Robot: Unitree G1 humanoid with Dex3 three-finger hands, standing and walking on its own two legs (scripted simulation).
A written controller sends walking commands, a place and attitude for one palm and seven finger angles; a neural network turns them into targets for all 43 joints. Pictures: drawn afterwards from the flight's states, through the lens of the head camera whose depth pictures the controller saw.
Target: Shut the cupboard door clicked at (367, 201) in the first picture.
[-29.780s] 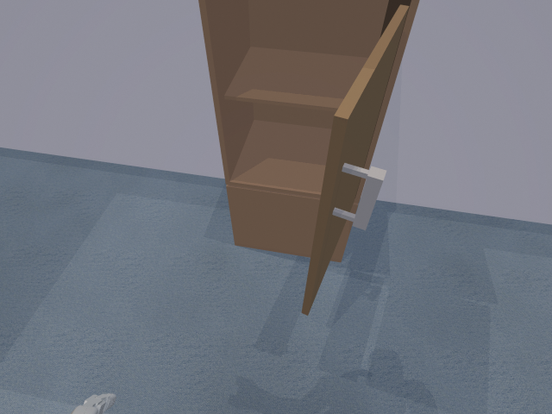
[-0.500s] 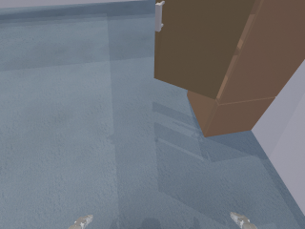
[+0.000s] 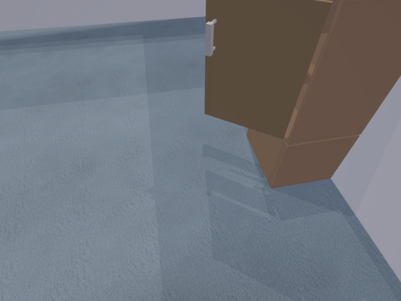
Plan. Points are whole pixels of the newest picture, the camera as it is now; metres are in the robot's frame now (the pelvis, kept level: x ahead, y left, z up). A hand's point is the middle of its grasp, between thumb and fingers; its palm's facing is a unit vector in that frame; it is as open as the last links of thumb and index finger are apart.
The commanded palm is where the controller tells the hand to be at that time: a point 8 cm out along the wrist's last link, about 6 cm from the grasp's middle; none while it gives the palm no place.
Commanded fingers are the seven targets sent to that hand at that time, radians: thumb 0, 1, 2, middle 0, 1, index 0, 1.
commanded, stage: let the arm hang, fingers relaxed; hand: left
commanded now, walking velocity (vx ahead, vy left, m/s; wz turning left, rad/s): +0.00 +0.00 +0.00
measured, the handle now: (211, 37) +1.03 +0.02 +0.06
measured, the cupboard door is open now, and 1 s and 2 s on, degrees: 52 52 52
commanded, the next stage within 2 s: look to check the result in 0.36 s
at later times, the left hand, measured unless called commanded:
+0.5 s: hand out of the picture -0.01 +0.16 -0.18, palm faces +0.03 -0.99 -0.16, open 7.4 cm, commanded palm none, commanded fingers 0.00 0.90 0.90 -0.20 -0.30 -0.20 -0.30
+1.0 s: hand out of the picture +0.01 +0.16 -0.17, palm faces +0.02 -0.98 -0.19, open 7.4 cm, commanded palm none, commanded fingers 0.00 0.90 0.90 -0.20 -0.30 -0.20 -0.30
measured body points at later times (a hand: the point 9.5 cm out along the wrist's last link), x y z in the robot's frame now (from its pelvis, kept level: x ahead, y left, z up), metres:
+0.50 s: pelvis +0.01 +0.00 +0.00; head +0.01 +0.00 +0.45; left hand -0.01 +0.21 -0.16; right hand -0.01 -0.20 -0.16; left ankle +0.03 +0.10 -0.74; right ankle +0.02 -0.12 -0.74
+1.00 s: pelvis +0.02 +0.00 +0.00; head +0.03 -0.01 +0.45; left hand +0.01 +0.22 -0.16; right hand +0.01 -0.22 -0.16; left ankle +0.03 +0.10 -0.74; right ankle +0.02 -0.12 -0.74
